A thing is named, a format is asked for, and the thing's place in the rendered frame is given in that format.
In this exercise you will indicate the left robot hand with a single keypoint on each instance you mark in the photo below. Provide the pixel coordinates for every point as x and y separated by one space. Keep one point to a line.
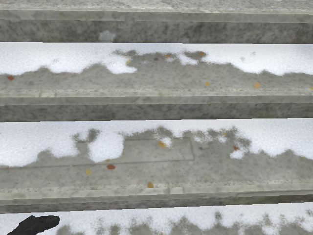
33 225

